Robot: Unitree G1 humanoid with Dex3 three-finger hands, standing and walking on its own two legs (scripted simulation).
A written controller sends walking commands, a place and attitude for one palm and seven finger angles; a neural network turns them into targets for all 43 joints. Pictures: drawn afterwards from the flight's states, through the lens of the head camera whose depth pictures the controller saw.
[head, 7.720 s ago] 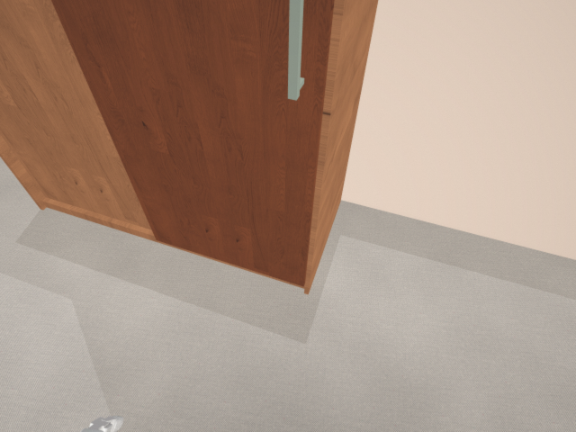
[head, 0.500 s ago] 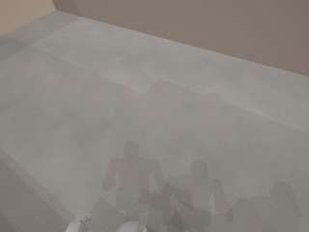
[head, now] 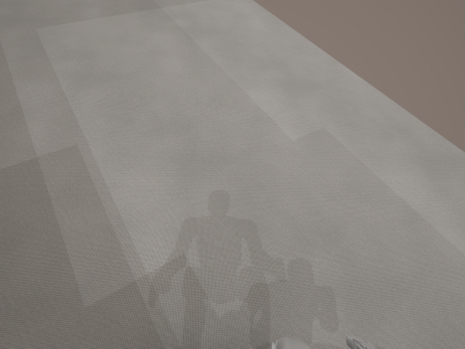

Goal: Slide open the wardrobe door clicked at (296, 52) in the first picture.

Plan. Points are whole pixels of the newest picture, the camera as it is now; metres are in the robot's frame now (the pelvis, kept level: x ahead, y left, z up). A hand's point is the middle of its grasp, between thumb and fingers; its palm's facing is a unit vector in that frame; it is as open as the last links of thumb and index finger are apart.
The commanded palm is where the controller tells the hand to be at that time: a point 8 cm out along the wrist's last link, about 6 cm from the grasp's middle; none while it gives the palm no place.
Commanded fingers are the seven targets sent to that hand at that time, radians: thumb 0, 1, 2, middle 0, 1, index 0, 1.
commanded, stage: turn to face it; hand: right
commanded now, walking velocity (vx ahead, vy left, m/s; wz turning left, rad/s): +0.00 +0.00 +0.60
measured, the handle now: out of the picture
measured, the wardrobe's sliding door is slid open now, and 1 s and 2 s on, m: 0.00 0.00 0.00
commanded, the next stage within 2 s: none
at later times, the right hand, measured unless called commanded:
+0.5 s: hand out of the picture +0.12 -0.23 -0.17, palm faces -0.22 +0.95 -0.22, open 7.4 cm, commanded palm none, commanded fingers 0.00 -0.90 -0.90 0.20 0.30 0.20 0.30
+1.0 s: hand (281, 328) +0.19 -0.09 -0.14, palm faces -0.56 +0.78 -0.28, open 7.4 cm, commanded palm none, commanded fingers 0.00 -0.90 -0.90 0.20 0.30 0.20 0.30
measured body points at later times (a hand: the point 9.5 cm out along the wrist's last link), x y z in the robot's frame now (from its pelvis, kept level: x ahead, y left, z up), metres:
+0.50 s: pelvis +0.00 -0.04 +0.00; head +0.04 -0.06 +0.45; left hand +0.05 +0.23 -0.11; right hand +0.13 -0.28 -0.16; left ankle -0.05 +0.08 -0.67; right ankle +0.03 -0.14 -0.74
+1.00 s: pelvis -0.02 +0.01 +0.00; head +0.00 +0.05 +0.45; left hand -0.15 +0.25 -0.15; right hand +0.22 -0.13 -0.12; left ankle -0.08 +0.09 -0.74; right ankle +0.05 -0.13 -0.66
